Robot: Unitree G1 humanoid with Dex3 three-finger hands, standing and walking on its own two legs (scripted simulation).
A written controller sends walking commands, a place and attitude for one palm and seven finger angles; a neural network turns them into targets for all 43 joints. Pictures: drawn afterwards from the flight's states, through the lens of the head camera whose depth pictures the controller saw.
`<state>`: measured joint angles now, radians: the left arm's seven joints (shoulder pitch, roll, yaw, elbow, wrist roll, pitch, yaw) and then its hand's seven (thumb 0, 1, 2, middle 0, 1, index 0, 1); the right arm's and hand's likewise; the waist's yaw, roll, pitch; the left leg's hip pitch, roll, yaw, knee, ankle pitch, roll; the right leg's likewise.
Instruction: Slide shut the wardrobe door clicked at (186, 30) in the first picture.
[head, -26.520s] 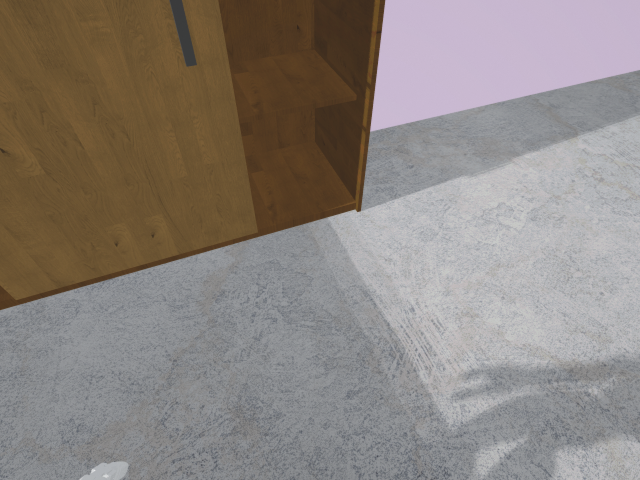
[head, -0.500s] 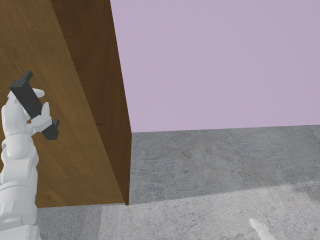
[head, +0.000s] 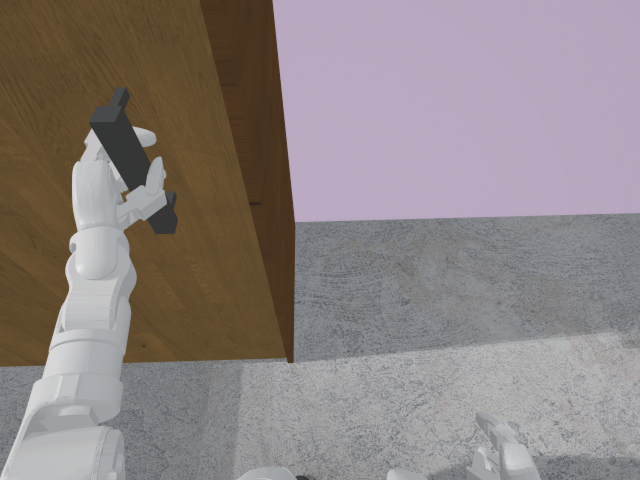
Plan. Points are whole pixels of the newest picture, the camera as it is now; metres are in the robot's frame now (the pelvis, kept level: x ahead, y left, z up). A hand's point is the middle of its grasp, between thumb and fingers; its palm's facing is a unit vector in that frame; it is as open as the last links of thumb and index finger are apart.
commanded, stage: stop walking and hold the door there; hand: left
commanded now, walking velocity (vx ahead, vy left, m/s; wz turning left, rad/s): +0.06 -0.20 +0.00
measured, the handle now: (145, 166) +0.44 +0.26 +0.12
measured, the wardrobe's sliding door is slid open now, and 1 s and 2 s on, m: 0.00 0.00 0.00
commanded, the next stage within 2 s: loosen the grip on the handle in 0.90 s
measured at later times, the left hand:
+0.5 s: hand (155, 189) +0.40 +0.23 +0.13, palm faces +0.33 -0.93 -0.18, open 6.0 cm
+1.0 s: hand (155, 189) +0.40 +0.23 +0.13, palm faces +0.37 -0.90 -0.22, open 6.1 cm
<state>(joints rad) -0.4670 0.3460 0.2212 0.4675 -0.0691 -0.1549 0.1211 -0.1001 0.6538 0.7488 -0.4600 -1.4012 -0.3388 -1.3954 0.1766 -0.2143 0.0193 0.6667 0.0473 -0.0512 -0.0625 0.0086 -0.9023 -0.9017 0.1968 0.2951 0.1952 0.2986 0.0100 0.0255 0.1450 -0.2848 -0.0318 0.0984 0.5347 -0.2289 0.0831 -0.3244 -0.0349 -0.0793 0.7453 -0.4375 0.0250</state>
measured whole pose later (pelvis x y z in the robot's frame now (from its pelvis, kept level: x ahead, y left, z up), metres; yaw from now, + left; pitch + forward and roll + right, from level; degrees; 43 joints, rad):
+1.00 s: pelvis +0.02 -0.02 +0.01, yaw -1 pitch +0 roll -1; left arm -0.38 0.38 0.25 0.58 -0.07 -0.16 0.11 -0.09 0.65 0.78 -0.46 -1.40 -0.32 -1.40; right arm 0.23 -0.26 0.03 0.70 0.05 -0.02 -0.10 0.01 -0.90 -0.90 0.20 0.30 0.20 0.30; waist -0.01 0.04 0.01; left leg -0.23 0.01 0.09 0.44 -0.21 0.03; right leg -0.15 0.08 -0.03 0.38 -0.23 -0.06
